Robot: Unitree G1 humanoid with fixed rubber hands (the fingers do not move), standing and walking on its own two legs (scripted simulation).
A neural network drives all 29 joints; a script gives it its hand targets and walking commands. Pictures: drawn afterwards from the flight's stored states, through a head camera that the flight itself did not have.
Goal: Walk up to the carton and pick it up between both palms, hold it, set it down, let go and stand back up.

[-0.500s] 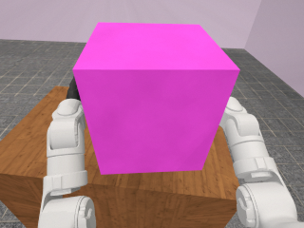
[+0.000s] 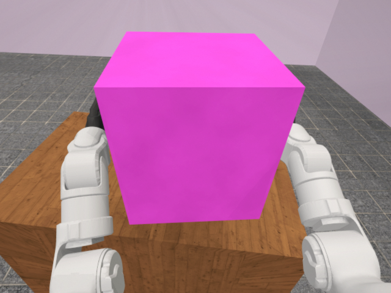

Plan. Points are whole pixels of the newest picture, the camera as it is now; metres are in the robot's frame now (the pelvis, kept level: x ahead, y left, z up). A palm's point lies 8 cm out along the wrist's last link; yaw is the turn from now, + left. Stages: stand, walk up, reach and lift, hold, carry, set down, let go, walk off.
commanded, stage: hold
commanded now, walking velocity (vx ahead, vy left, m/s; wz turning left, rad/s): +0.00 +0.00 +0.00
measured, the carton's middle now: (193, 126) +0.39 +0.00 +0.20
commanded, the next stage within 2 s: set down in 0.86 s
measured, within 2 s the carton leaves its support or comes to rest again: neither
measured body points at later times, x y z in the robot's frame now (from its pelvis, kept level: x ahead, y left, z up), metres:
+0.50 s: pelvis +0.01 +0.00 +0.00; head -0.06 +0.02 +0.44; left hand +0.37 +0.18 +0.21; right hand +0.38 -0.18 +0.22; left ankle +0.02 +0.13 -0.75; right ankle +0.01 -0.14 -0.75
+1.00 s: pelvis +0.00 +0.00 +0.00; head -0.06 +0.02 +0.45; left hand +0.37 +0.16 +0.22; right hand +0.37 -0.20 +0.22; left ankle +0.02 +0.13 -0.75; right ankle +0.01 -0.14 -0.75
